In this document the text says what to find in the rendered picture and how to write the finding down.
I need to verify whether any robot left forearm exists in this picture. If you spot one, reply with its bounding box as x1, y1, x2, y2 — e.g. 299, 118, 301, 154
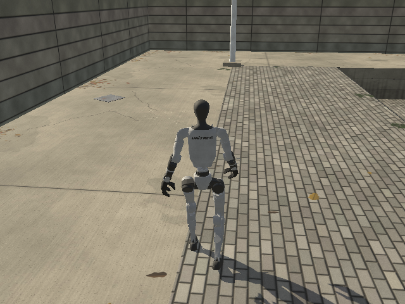
163, 154, 177, 182

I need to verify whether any right robot hand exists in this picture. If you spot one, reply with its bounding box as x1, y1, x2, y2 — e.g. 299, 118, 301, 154
223, 168, 238, 179

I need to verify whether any left robot hand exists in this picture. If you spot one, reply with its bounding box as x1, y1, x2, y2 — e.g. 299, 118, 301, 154
161, 180, 175, 197

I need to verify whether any robot left thigh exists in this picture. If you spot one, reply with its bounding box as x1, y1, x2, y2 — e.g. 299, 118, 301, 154
182, 176, 196, 213

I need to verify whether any robot right upper arm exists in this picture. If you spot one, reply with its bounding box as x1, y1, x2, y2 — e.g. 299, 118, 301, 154
215, 127, 233, 161

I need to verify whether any humanoid robot torso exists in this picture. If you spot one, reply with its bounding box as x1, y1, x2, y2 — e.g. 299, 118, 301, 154
187, 124, 217, 190

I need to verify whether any robot left upper arm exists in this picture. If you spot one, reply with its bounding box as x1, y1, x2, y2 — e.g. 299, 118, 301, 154
171, 127, 189, 163

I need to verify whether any robot right forearm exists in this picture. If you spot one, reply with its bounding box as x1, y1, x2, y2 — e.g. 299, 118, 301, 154
227, 151, 237, 170

